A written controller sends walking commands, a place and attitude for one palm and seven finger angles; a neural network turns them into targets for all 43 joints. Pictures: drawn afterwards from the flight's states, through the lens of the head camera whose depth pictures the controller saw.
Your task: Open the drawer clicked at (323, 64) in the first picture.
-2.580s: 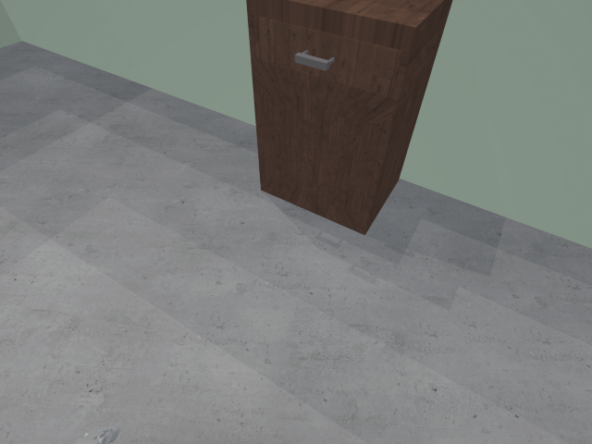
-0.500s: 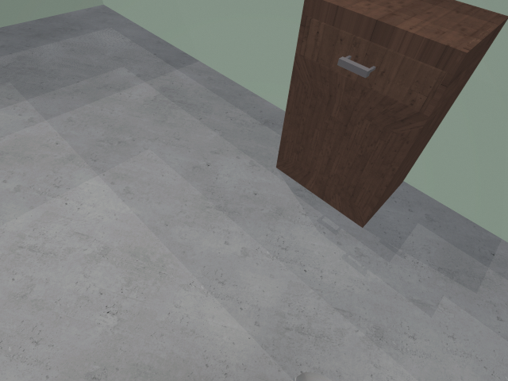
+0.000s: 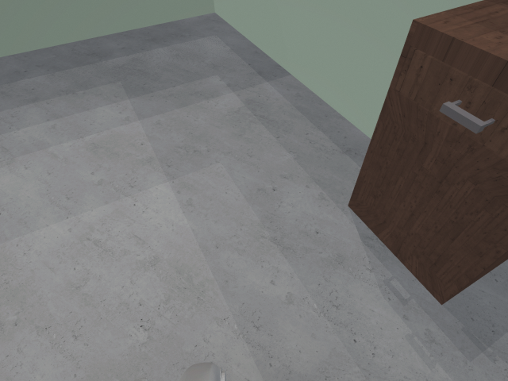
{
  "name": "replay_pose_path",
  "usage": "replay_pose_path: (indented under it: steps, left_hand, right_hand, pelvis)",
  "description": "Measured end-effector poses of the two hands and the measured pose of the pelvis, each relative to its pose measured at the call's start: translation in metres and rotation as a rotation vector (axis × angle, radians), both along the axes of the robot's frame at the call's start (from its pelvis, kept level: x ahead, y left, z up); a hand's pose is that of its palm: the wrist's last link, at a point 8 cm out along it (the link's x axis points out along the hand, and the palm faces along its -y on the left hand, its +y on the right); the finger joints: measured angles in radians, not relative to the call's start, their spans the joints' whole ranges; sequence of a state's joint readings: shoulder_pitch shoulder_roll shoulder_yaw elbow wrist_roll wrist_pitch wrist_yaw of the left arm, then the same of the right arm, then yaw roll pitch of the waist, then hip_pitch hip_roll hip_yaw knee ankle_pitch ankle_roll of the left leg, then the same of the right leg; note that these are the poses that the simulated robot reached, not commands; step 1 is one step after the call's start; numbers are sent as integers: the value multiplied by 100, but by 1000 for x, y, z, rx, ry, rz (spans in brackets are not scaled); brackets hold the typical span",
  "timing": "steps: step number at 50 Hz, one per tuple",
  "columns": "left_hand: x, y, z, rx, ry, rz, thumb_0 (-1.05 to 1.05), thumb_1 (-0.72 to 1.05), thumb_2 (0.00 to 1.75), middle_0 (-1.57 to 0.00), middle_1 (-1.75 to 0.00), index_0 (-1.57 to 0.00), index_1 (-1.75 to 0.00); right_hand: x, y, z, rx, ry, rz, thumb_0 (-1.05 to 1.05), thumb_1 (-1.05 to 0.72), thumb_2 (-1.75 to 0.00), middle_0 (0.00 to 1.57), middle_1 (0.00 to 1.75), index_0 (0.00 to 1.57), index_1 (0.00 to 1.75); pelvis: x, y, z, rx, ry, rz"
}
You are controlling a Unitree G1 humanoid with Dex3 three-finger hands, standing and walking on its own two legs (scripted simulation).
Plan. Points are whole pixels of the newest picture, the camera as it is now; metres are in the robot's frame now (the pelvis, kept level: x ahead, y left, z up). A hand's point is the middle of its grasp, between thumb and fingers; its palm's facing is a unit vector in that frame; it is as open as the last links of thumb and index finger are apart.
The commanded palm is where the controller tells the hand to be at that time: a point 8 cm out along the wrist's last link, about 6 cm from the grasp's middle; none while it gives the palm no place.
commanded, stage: walk to a spot facing it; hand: left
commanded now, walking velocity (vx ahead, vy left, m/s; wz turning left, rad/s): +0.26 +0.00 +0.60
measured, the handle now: (467, 114) +0.76 -0.56 -0.02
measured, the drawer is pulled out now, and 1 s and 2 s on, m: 0.00 0.00 0.00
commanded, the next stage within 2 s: turn to face it in 0.20 s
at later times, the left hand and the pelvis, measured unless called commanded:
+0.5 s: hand out of the picture +0.13 +0.25 -0.18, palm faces +0.25 -0.95 -0.21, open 7.4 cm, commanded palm none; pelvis +0.16 +0.06 +0.00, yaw +10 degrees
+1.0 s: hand (161, 292) +0.32 +0.21 -0.16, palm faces -0.08 -0.96 -0.27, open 7.4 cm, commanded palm none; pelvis +0.23 +0.02 +0.00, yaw -7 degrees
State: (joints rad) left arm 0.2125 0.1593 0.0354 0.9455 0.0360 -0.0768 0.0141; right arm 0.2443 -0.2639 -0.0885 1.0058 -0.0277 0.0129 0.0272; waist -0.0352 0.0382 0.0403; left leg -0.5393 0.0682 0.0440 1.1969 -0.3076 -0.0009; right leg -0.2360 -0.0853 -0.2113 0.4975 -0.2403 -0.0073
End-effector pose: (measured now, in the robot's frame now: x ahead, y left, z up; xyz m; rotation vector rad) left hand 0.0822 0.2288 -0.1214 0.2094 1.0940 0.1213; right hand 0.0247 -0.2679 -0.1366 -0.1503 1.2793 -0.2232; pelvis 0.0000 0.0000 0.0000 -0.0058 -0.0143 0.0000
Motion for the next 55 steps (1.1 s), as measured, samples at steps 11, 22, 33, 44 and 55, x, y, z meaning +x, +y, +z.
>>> replay_pose_path:
  steps: [11, 22, 33, 44, 55]
  left_hand:
    - [-87, 24, -24, -43, 348, 285, 1, 91, 90, -20, -30, -20, -30]
    - [-3, 71, -31, -46, 292, 344, 1, 91, 90, -20, -30, -20, -30]
    - [117, 55, -21, -63, 209, 203, 1, 92, 90, -20, -30, -20, -30]
    - [208, 36, -9, 42, 131, 27, 1, 91, 90, -20, -30, -20, -30]
    - [255, 36, -1, 38, 133, -105, 1, 90, 90, -20, -30, -20, -30]
  right_hand:
    - [244, 54, 32, -20, -220, 346, 0, -91, -90, 19, 30, 19, 30]
    - [303, 127, 24, 1, -230, 399, 0, -91, -90, 20, 30, 20, 30]
    - [264, 100, 10, 12, -114, 160, -2, -94, -90, 20, 30, 20, 30]
    - [201, 42, -21, 21, 96, -51, 0, -91, -90, 20, 30, 20, 30]
    - [228, 34, 3, -20, -19, -132, 0, -91, -90, 20, 30, 20, 30]
  pelvis:
    - [84, 17, -4, -24, 5, 140]
    - [149, 57, -5, -6, -13, 192]
    - [196, 55, 2, 12, -19, 77]
    - [220, 21, -8, 8, 3, -58]
    - [231, 30, 3, 24, 29, -185]
